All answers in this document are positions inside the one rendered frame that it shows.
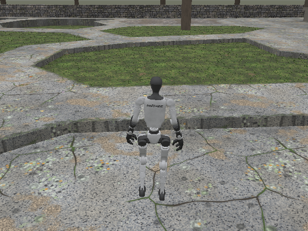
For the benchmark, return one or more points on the robot right upper arm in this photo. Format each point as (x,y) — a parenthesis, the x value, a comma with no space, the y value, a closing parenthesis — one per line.
(172,111)

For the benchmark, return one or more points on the robot left hand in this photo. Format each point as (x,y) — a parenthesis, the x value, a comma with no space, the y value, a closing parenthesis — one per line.
(128,137)

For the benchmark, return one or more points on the robot right hand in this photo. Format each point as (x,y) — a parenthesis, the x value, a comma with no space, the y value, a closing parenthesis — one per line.
(180,144)

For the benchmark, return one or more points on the robot right forearm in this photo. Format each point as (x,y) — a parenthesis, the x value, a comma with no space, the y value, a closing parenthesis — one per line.
(177,130)

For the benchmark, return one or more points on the robot left upper arm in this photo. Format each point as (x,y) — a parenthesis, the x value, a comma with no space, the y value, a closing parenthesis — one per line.
(137,109)

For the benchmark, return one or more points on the robot left foot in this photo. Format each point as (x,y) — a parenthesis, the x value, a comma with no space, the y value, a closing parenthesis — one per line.
(141,192)

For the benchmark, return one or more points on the right robot thigh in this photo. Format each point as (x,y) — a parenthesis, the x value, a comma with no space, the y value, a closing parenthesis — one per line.
(164,146)

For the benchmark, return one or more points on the robot left forearm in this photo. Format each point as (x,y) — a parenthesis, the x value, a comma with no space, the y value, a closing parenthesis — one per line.
(131,127)

